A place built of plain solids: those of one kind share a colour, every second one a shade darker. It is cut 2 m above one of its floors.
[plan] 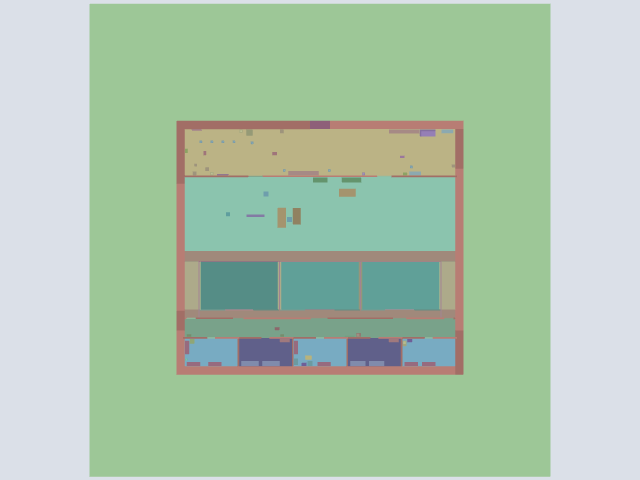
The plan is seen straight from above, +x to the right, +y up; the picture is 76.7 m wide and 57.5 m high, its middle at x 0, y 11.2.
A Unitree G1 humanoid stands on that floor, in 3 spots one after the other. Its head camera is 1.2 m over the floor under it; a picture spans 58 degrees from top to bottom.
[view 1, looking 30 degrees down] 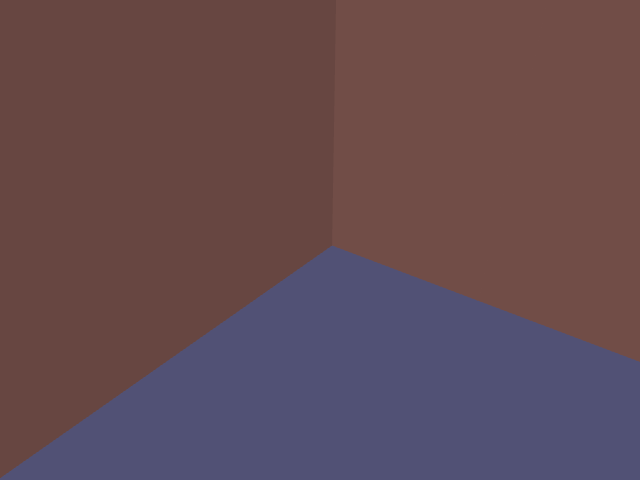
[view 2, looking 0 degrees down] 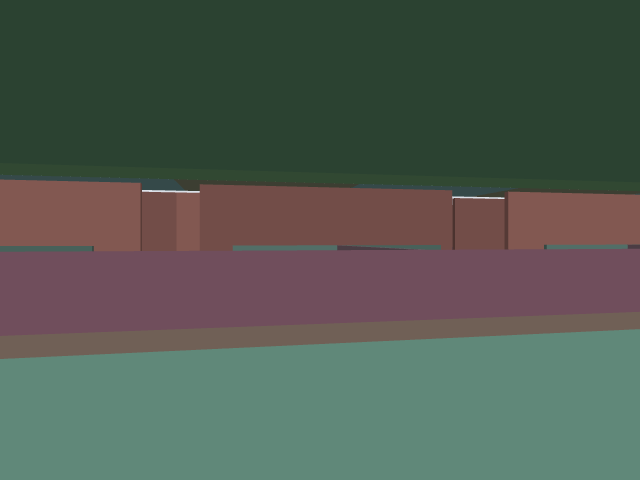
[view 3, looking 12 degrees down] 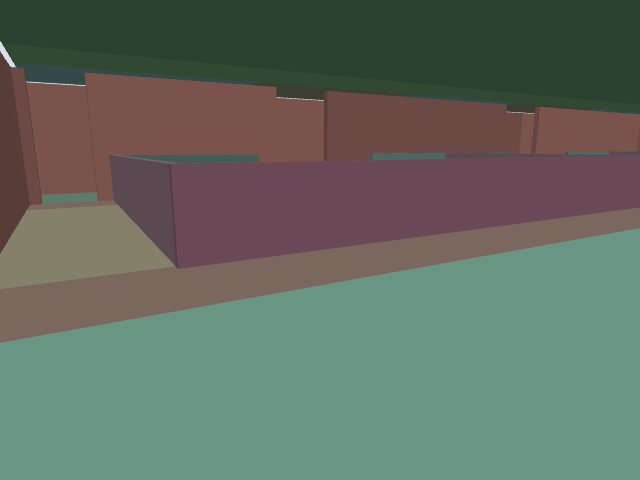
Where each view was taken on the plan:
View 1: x -4.52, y -2.28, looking -53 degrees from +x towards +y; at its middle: wall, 2.23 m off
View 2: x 7.72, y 14.78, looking -101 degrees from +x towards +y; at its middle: wall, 13.10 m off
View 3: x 15.43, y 13.08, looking -120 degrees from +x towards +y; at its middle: rail_far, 5.17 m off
